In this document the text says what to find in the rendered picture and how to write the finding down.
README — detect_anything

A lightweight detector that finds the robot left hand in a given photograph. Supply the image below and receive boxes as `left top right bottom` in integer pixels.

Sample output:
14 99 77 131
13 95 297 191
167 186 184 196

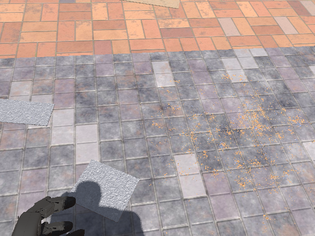
12 196 85 236

